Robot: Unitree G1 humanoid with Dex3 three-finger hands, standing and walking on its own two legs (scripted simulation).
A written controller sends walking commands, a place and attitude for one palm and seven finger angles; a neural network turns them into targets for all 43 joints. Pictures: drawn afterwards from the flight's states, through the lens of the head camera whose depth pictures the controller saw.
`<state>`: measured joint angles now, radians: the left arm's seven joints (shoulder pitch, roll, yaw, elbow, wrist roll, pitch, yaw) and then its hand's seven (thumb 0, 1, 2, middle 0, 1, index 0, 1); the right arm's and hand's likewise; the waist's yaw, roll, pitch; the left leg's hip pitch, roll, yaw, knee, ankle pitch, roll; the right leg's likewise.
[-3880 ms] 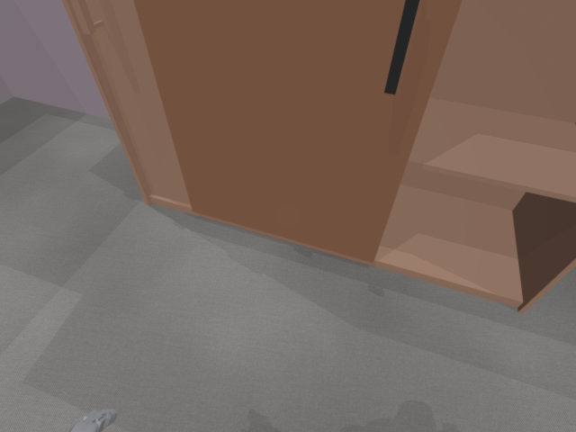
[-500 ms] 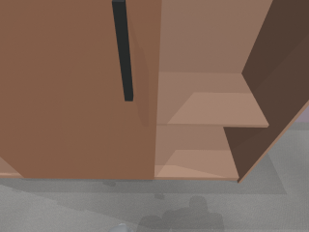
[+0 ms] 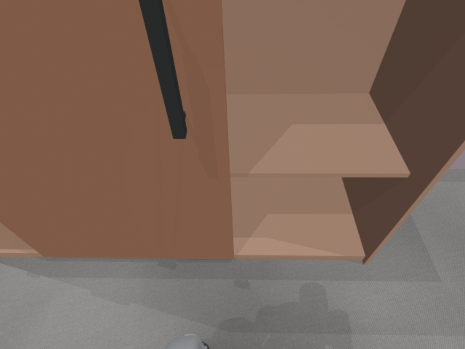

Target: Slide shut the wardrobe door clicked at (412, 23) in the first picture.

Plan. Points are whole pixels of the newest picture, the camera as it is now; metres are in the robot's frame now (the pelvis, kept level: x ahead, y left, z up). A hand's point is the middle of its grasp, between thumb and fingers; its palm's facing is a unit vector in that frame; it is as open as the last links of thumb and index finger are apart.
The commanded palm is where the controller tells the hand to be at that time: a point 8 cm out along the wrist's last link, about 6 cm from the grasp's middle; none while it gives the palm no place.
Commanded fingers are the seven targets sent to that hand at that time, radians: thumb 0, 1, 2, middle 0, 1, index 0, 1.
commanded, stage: come to a stop and stand still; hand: left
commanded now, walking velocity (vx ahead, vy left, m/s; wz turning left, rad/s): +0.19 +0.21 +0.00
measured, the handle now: (168, 65) +0.54 +0.16 +0.22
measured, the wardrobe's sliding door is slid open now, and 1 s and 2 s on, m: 0.57 0.57 0.57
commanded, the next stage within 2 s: look again from close up in 0.98 s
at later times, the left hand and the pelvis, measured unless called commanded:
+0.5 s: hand out of the picture -0.06 +0.20 -0.16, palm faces +0.15 -0.96 -0.21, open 7.4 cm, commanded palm none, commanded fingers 0.00 0.90 0.90 -0.20 -0.30 -0.20 -0.30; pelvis -0.02 +0.03 +0.02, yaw +3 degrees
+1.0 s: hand out of the picture -0.01 +0.23 -0.16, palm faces +0.06 -0.98 -0.18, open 7.4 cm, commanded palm none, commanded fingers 0.00 0.90 0.90 -0.20 -0.30 -0.20 -0.30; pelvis +0.00 +0.06 +0.03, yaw +1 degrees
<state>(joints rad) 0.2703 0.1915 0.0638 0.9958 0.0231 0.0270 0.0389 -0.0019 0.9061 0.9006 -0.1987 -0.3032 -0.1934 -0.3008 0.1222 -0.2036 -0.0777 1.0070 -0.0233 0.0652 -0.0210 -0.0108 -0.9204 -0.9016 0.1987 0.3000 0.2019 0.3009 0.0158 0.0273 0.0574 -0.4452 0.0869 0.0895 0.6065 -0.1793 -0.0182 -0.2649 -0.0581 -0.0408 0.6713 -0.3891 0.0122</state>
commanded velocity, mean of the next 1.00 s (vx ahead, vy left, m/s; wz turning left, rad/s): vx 0.03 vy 0.05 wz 0.00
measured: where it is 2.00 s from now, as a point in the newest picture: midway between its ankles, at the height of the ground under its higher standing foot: outside the picture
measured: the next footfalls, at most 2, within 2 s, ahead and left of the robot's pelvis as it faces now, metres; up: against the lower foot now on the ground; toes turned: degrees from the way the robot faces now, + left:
left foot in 0.48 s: +0.01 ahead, +0.15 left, +0.00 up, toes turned +5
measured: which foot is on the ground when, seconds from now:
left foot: up 0.00-0.46, down 0.48-1.00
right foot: down 0.00-1.00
